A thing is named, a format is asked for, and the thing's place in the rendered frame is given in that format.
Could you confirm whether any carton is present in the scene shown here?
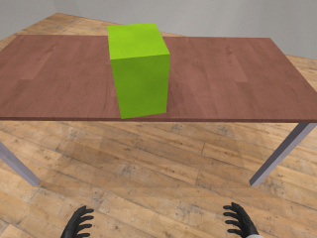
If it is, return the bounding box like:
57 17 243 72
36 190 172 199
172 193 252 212
107 23 170 119

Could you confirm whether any right robot hand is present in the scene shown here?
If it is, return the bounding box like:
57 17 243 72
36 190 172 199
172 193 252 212
223 202 260 238

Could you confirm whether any left robot hand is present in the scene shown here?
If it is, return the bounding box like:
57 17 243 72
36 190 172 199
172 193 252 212
60 205 94 238

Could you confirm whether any table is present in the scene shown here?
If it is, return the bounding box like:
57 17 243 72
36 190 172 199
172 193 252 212
0 34 317 186

